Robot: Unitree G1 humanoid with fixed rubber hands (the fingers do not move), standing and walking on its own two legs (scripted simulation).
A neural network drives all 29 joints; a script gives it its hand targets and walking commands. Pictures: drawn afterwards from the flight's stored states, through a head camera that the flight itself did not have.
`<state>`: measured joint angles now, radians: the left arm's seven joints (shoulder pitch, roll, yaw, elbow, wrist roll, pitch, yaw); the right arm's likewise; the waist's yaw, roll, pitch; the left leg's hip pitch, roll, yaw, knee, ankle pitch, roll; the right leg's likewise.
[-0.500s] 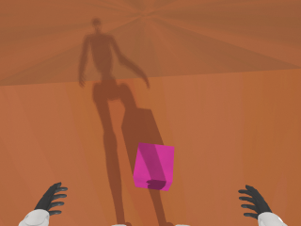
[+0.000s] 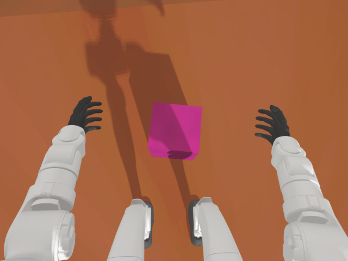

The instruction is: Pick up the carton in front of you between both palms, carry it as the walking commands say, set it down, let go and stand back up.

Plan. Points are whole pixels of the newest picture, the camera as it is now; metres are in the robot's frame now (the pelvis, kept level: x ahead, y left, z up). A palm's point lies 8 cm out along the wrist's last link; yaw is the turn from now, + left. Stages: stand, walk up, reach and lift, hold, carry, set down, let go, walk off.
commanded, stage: reach and lift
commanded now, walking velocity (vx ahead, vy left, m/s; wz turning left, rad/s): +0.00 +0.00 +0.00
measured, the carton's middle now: (174, 134) +0.51 -0.02 -0.56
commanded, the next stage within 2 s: none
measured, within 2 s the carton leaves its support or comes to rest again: neither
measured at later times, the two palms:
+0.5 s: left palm (112, 86) +0.55 +0.17 -0.15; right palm (245, 100) +0.51 -0.21 -0.15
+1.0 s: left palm (127, 120) +0.53 +0.17 -0.39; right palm (224, 129) +0.49 -0.21 -0.39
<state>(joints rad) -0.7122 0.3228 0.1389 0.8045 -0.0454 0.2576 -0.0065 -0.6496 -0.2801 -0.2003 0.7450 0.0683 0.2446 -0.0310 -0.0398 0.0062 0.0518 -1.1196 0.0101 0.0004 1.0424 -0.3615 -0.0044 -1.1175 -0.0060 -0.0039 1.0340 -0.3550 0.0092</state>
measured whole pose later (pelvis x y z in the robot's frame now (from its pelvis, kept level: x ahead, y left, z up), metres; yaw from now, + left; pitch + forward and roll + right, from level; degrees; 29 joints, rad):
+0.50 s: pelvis +0.00 +0.00 -0.04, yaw +0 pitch +47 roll -1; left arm -1.32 0.31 0.31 1.00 0.09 0.16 -0.01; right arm -1.19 -0.19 -0.44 0.86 -0.06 0.15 -0.05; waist -0.07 0.01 0.00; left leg -1.60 0.00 0.00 1.09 -0.31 0.00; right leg -1.60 -0.02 0.00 1.09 -0.31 0.01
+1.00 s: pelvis -0.04 +0.00 -0.25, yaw -1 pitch +47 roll -1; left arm -1.42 0.41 0.08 1.04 -0.16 0.14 0.10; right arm -1.32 -0.31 -0.22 0.95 0.18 0.12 -0.13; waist -0.06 0.00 0.14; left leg -2.21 -0.01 -0.03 1.93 -0.54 -0.01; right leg -2.20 0.01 0.01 1.91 -0.53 0.03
